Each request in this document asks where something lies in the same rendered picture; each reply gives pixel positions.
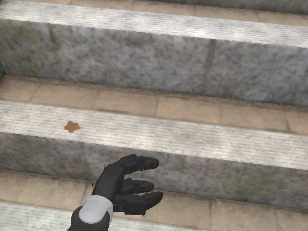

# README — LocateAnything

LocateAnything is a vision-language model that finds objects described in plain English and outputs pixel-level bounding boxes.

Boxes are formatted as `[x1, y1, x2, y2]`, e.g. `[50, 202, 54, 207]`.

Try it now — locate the left robot forearm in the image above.
[67, 194, 114, 231]

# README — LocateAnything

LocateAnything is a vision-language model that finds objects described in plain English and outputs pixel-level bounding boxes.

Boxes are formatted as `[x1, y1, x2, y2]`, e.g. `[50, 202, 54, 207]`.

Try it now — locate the robot left hand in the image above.
[91, 154, 164, 216]

